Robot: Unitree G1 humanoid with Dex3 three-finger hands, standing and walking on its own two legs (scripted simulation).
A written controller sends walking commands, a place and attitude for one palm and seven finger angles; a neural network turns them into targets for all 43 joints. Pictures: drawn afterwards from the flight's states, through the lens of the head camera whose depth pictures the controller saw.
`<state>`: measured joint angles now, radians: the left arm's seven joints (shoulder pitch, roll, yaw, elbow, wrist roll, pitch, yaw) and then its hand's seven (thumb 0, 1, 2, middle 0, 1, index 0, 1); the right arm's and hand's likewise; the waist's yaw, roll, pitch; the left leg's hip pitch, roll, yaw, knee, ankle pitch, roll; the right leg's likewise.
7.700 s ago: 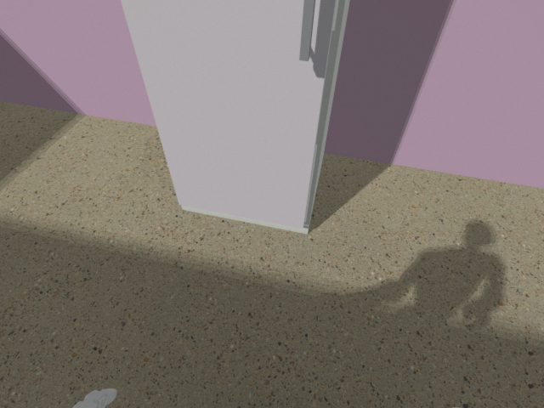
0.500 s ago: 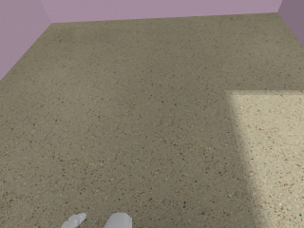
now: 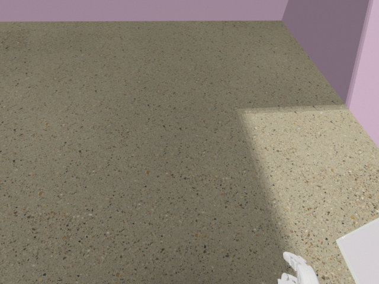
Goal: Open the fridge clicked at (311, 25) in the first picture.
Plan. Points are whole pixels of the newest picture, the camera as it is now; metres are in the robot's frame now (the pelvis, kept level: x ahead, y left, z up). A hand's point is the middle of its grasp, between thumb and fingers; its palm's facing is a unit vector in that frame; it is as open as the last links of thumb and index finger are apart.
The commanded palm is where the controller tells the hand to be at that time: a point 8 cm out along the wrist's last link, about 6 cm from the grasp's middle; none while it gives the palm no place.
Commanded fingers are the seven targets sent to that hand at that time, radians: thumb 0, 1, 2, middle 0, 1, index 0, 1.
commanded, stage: turn to face it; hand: right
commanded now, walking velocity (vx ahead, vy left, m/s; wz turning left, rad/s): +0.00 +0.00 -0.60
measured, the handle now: out of the picture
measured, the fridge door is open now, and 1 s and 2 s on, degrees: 0 0 0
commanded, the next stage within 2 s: none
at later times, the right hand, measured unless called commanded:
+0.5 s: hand out of the picture -0.08 -0.23 -0.18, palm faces +0.38 +0.89 -0.25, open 7.4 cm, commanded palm none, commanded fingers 0.00 -0.90 -0.90 0.20 0.30 0.20 0.30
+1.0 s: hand out of the picture -0.05 -0.30 -0.15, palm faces +0.58 +0.77 -0.25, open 7.4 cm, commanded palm none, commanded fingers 0.00 -0.90 -0.90 0.20 0.30 0.20 0.30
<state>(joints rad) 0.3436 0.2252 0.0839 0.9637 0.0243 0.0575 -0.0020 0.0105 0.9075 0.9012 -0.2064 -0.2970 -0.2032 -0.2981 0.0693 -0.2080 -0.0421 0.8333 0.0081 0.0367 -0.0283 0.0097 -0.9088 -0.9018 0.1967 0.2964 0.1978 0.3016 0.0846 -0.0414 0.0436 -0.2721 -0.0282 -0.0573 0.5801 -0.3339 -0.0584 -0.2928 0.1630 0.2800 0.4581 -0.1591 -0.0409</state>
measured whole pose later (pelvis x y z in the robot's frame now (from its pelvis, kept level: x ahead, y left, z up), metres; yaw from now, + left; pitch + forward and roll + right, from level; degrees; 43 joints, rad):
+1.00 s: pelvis -0.03 -0.05 +0.00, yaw -36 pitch +0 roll +2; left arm 0.29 0.19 0.05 0.92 0.02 0.03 0.00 0.01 0.91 0.90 -0.21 -0.30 -0.20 -0.30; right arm 0.12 -0.26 -0.07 0.88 -0.01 0.06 -0.02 0.01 -0.91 -0.90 0.20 0.30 0.20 0.30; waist 0.05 0.02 0.05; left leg -0.47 0.06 -0.04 1.03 -0.35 -0.11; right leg -0.22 0.12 0.15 0.42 -0.17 -0.09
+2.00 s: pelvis -0.09 +0.00 +0.00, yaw -69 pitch -2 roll +3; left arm 0.14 0.20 0.02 0.90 0.01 0.01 0.00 0.01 0.91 0.90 -0.20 -0.30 -0.20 -0.30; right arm 0.24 -0.28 -0.06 0.95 -0.02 0.06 -0.02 0.01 -0.91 -0.90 0.19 0.30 0.19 0.30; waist -0.04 0.03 0.08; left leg -0.48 0.11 0.02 1.15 -0.36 -0.10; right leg -0.17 0.03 0.00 0.44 -0.23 -0.08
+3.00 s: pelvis -0.08 -0.10 -0.02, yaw -78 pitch +0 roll +0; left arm 0.10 0.15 0.05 1.00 0.03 -0.06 -0.01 0.01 0.91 0.90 -0.20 -0.30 -0.20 -0.30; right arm 0.57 -0.06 -0.02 1.20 -0.02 -0.04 -0.02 0.01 -0.91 -0.90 0.20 0.30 0.20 0.30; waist -0.08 0.02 0.05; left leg -0.09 0.10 0.07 0.66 -0.48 -0.03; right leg -0.36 -0.03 -0.13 0.61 -0.24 -0.04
